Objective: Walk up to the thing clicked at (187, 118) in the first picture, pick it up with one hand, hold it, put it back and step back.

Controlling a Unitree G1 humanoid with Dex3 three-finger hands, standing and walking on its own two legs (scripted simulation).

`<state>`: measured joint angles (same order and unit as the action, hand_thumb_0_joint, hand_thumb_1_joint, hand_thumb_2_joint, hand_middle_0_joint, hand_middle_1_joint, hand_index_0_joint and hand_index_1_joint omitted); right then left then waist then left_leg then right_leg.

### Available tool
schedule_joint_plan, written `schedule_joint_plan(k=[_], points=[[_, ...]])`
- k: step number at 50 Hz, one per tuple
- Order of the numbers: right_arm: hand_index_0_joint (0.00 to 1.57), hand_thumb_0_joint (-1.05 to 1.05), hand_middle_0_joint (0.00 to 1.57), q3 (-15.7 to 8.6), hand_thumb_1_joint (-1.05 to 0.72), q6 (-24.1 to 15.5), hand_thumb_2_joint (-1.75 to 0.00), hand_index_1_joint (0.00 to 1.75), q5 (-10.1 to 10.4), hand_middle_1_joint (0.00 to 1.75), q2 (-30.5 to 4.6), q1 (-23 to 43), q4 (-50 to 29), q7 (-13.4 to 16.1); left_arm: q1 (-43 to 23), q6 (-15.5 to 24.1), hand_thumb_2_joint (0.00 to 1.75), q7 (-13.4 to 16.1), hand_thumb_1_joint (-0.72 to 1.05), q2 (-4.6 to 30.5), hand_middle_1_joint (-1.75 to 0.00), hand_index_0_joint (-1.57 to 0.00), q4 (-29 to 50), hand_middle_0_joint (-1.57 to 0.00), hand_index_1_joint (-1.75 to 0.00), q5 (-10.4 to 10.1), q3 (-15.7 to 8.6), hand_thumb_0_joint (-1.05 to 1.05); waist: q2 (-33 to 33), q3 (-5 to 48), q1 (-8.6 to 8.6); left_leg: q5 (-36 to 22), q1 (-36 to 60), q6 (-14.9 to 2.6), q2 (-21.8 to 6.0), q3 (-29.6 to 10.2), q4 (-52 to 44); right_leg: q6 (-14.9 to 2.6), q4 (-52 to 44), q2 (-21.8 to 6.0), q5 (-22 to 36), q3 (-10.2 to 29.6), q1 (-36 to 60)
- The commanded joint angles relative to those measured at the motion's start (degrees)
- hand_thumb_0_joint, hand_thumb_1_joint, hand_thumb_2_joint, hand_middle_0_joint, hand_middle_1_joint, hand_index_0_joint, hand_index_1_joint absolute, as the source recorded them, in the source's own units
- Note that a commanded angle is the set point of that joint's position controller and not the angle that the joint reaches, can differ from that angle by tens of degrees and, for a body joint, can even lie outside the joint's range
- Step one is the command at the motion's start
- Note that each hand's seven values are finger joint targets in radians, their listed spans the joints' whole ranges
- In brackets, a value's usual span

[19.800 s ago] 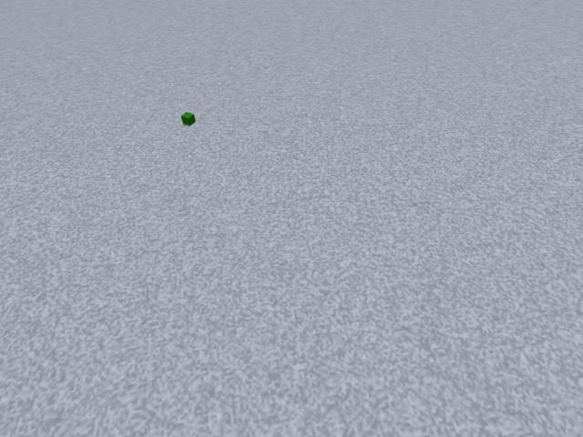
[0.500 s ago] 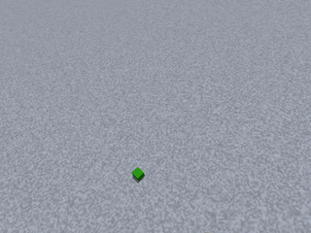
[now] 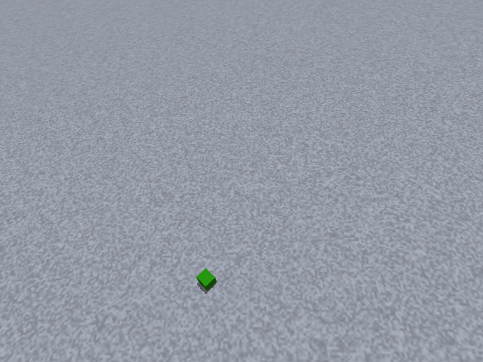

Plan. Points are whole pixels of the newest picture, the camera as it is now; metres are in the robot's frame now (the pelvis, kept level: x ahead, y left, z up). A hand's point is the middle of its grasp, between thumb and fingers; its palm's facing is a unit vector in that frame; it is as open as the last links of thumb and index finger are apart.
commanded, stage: walk up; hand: left
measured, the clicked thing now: (206, 279) +0.56 +0.23 -0.73
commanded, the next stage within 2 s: stand in 0.80 s
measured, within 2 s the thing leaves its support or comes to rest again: neither
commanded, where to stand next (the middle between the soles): +0.17 +0.01 m, yaw -3 degrees
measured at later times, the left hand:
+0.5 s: hand out of the picture +0.12 +0.28 -0.14, palm faces -0.03 -0.94 -0.34, open 7.4 cm
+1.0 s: hand out of the picture +0.11 +0.26 -0.13, palm faces -0.06 -0.94 -0.34, open 7.4 cm
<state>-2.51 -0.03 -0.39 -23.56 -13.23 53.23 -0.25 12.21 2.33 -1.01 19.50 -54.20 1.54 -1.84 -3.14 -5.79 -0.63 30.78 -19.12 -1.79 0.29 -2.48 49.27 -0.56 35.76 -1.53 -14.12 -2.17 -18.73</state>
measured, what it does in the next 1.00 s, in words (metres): steps on the spot: left foot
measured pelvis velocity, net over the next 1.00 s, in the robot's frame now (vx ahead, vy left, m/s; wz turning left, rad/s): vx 0.02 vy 0.01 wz -0.03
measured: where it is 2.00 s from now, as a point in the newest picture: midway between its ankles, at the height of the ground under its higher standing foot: outside the picture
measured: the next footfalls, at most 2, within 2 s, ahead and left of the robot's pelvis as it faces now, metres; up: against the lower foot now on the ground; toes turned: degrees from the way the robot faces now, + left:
left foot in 0.10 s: +0.07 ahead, +0.14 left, +0.00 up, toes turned +0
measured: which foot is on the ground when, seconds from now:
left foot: up 0.00-0.08, down 0.10-1.00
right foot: down 0.00-1.00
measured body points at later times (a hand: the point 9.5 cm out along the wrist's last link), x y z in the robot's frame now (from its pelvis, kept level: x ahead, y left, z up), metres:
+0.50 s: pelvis +0.03 +0.03 +0.02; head +0.04 +0.03 +0.46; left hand +0.12 +0.33 -0.12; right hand +0.12 -0.27 -0.11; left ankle +0.03 +0.14 -0.72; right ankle +0.06 -0.12 -0.72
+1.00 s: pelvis +0.02 +0.01 +0.02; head +0.03 +0.01 +0.47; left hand +0.11 +0.31 -0.11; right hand +0.09 -0.29 -0.11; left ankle +0.03 +0.14 -0.72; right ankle +0.06 -0.12 -0.72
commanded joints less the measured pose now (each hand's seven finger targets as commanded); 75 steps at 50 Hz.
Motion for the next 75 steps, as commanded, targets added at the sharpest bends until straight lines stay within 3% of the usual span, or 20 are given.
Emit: schedule_joint_plan(k=[1, 5, 6, 7, 8, 9, 10, 12, 14, 22, 31, 38, 44, 47, 51, 61, 67, 69, 73, 75], points=[[0.20, 0.00, 0.20, -2.33, -0.90, -0.72, -0.90, 0.30, -0.35, 0.30, -9.42, -3.43, -0.95, 0.17, -2.43, 1.66, 0.90, 1.65, 0.90, 17.68, -0.30, -0.20, 3.93, -0.20, -0.30, 0.03, -4.18, 0.00, 14.02, 6.12, 0.47, -3.76, -0.82, -0.16, -2.01, 0.29, -5.76, -9.33, -14.64, -13.11, -0.19, 17.67, 3.22], [0.20, 0.00, 0.20, -2.52, -0.90, -1.22, -0.90, 0.30, -0.88, 0.30, -8.63, -3.11, 1.34, 0.29, -5.94, 0.38, 0.90, 1.50, 0.90, 14.86, -0.30, -0.20, 3.80, -0.20, -0.30, -1.22, -2.66, 0.00, 11.27, 6.72, 2.44, -17.07, 10.29, -0.04, -0.70, 2.17, -20.58, -5.81, -7.81, -9.52, 2.22, 10.64, -3.75], [0.20, 0.00, 0.20, -2.92, -0.90, -1.51, -0.90, 0.30, -1.28, 0.30, -10.16, -2.47, 1.22, 0.55, -5.28, 0.14, 0.90, 1.41, 0.90, 13.18, -0.30, -0.20, 3.77, -0.20, -0.30, -1.58, -1.91, 0.00, 8.02, 7.44, 2.37, -18.82, 12.06, -0.91, -3.56, -2.66, -23.79, -4.00, -5.33, -8.23, 3.16, 9.80, -5.46], [0.20, 0.00, 0.20, -2.98, -0.90, -1.83, -0.90, 0.30, -1.42, 0.30, -12.33, 1.80, 0.08, 0.59, -4.17, -0.15, 0.90, 1.34, 0.90, 10.96, -0.30, -0.20, 3.19, -0.20, -0.30, -2.25, -1.33, 0.00, 1.27, 6.48, 0.40, -14.46, 7.60, -2.84, -10.12, -12.72, -28.32, -1.48, -3.55, -3.74, -1.65, 6.97, -5.27], [0.20, 0.00, 0.20, -2.81, -0.90, -1.74, -0.90, 0.30, -0.57, 0.30, -13.50, 6.20, -0.48, 0.35, -4.03, -0.42, 0.90, 1.66, 0.90, 12.59, -0.30, -0.20, 1.54, -0.20, -0.30, -2.37, -1.70, 0.00, -0.81, 5.00, -1.03, -5.37, -1.11, -5.59, -14.23, -15.90, -30.96, -1.05, -1.99, -0.75, -8.81, 3.04, 1.92], [0.20, 0.00, 0.20, -2.61, -0.90, -1.50, -0.90, 0.30, -0.41, 0.30, -13.03, 8.27, -0.16, 0.10, -3.55, -0.57, 0.90, 1.62, 0.90, 13.58, -0.30, -0.20, 0.07, -0.20, -0.30, -1.92, -2.00, 0.00, -0.34, 3.20, -1.64, -1.50, -6.60, -5.92, -13.67, -14.06, -31.06, -1.18, -0.77, -0.97, -8.81, 3.50, 7.66], [0.20, 0.00, 0.20, -1.97, -0.90, -1.37, -0.90, 0.30, -0.59, 0.30, -11.56, 8.84, 0.27, 0.02, -3.65, -0.38, 0.90, 1.46, 0.90, 13.29, -0.30, -0.20, -0.31, -0.20, -0.30, -1.65, -1.83, 0.00, 0.82, 2.47, -1.87, -3.04, -5.95, -4.54, -11.40, -10.79, -30.23, -1.27, -4.33, -1.33, -6.85, 4.22, 7.91], [0.20, 0.00, 0.20, -1.45, -0.90, -1.69, -0.90, 0.30, -0.54, 0.30, -10.13, 8.07, 1.04, -0.01, -3.81, 0.25, 0.90, 1.35, 0.90, 13.94, -0.30, -0.20, -1.08, -0.20, -0.30, -1.65, -1.73, 0.00, -0.46, 3.92, -0.98, -11.59, -0.86, -2.06, -7.98, -6.70, -28.18, -1.73, -6.73, -2.85, 2.48, 6.16, 7.27], [0.20, 0.00, 0.20, -1.23, -0.90, -2.03, -0.90, 0.30, -0.15, 0.30, -9.77, 7.19, 2.55, 0.01, -4.51, 0.52, 0.90, 1.54, 0.90, 13.75, -0.30, -0.20, -2.20, -0.20, -0.30, -2.15, -1.51, 0.00, -1.31, 6.55, -0.60, -20.47, 2.13, -1.41, -7.56, -5.80, -26.96, -1.48, -7.64, -3.65, 8.43, 6.47, 9.34], [0.20, 0.00, 0.20, -1.25, -0.90, -1.65, -0.90, 0.30, 0.25, 0.30, -9.56, 10.38, 4.80, 0.29, -7.58, 0.26, 0.90, 1.84, 0.90, 13.90, -0.30, -0.20, -5.02, -0.20, -0.30, -1.99, -0.23, 0.00, 0.21, 8.73, 0.08, -30.13, 10.23, -1.06, -8.26, -2.84, -28.75, -0.42, -11.19, -4.63, 14.53, 5.62, 10.10], [0.20, 0.00, 0.20, -1.33, -0.90, -1.10, -0.90, 0.30, 0.36, 0.30, -8.67, 12.62, 6.72, 0.00, -9.66, 0.28, 0.90, 1.82, 0.90, 13.27, -0.30, -0.20, -7.36, -0.20, -0.30, -1.62, -0.07, 0.00, 2.30, 9.75, 0.53, -28.92, 13.87, -0.14, -7.53, -0.79, -30.58, 0.08, -14.67, -5.85, 16.56, 6.75, 11.36], [0.20, 0.00, 0.20, -1.26, -0.90, -0.70, -0.90, 0.30, 0.04, 0.30, -8.65, 13.34, 7.49, -0.32, -10.68, 0.33, 0.90, 1.73, 0.90, 13.26, -0.30, -0.20, -7.68, -0.20, -0.30, -1.05, -0.27, 0.00, 3.73, 7.28, 0.69, -21.75, 12.96, 0.27, -6.99, -0.67, -32.93, -0.01, -17.49, -5.86, 12.15, 8.12, 9.95], [0.20, 0.00, 0.20, -1.08, -0.90, -1.20, -0.90, 0.30, -0.16, 0.30, -8.41, 13.23, 8.52, -0.47, -9.40, -0.02, 0.90, 1.46, 0.90, 12.94, -0.30, -0.20, -8.01, -0.20, -0.30, -0.96, 0.08, 0.00, 4.28, 5.53, 0.60, -17.91, 12.03, 0.82, -7.01, -1.86, -35.27, 0.23, -20.45, -5.36, 2.16, 8.64, 8.27], [0.20, 0.00, 0.20, -0.99, -0.90, -1.58, -0.90, 0.30, -0.26, 0.30, -8.52, 12.77, 8.55, -0.37, -9.50, 0.07, 0.90, 1.44, 0.90, 13.26, -0.30, -0.20, -7.70, -0.20, -0.30, -1.01, -0.14, 0.00, 2.66, 7.51, 0.73, -19.51, 11.11, 0.77, -7.44, -1.84, -35.41, -0.12, -19.34, -5.80, 6.66, 8.38, 11.72], [0.20, 0.00, 0.20, -0.86, -0.90, -1.60, -0.90, 0.30, -0.31, 0.30, -8.30, 11.94, 9.14, -0.27, -9.20, -0.08, 0.90, 1.34, 0.90, 13.58, -0.30, -0.20, -7.56, -0.20, -0.30, -1.03, -0.33, 0.00, 2.34, 6.35, 0.54, -16.93, 9.79, 1.12, -7.04, -1.81, -35.82, -0.07, -19.85, -5.54, 3.95, 8.71, 11.15], [0.20, 0.00, 0.20, -0.73, -0.90, -1.51, -0.90, 0.30, -0.17, 0.30, -8.04, 9.77, 9.54, -0.07, -8.48, 0.13, 0.90, 1.45, 0.90, 13.37, -0.30, -0.20, -6.98, -0.20, -0.30, -1.00, -0.07, 0.00, 3.85, 8.73, 1.23, -24.38, 12.79, 1.17, -7.54, -1.43, -33.41, -0.58, -19.30, -6.01, 10.75, 8.35, 11.95], [0.20, 0.00, 0.20, -0.37, -0.90, -1.20, -0.90, 0.30, -0.17, 0.30, -7.70, 9.44, 9.42, -0.05, -8.63, -0.32, 0.90, 1.42, 0.90, 13.60, -0.30, -0.20, -7.13, -0.20, -0.30, -0.94, -0.18, 0.00, 3.86, 5.82, 1.15, -19.86, 10.85, 1.15, -7.33, -1.55, -34.20, -0.41, -20.45, -5.50, 3.59, 8.48, 10.03], [0.20, 0.00, 0.20, -0.33, -0.90, -1.32, -0.90, 0.30, -0.19, 0.30, -8.22, 8.89, 9.63, -0.02, -8.29, -0.29, 0.90, 1.31, 0.90, 13.22, -0.30, -0.20, -7.10, -0.20, -0.30, -1.10, -0.13, 0.00, 3.17, 6.10, 1.11, -20.06, 11.36, 1.17, -7.36, -1.33, -34.06, -0.40, -20.67, -5.54, 4.65, 8.82, 9.70], [0.20, 0.00, 0.20, -0.40, -0.90, -1.53, -0.90, 0.30, -0.13, 0.30, -8.56, 9.57, 9.33, 0.10, -7.97, 0.07, 0.90, 1.41, 0.90, 12.78, -0.30, -0.20, -7.02, -0.20, -0.30, -1.09, 0.05, 0.00, 3.43, 8.48, 1.03, -27.23, 13.34, 1.09, -8.11, -1.38, -32.94, -0.38, -19.00, -5.78, 14.42, 7.98, 11.88], [0.20, 0.00, 0.20, -0.17, -0.90, -1.54, -0.90, 0.30, -0.05, 0.30, -8.23, 9.60, 9.35, 0.14, -8.42, 0.01, 0.90, 1.43, 0.90, 13.18, -0.30, -0.20, -6.96, -0.20, -0.30, -1.11, -0.06, 0.00, 3.39, 7.83, 1.10, -25.88, 12.79, 1.31, -7.93, -1.35, -33.43, -0.32, -19.05, -5.68, 13.22, 7.80, 11.90]])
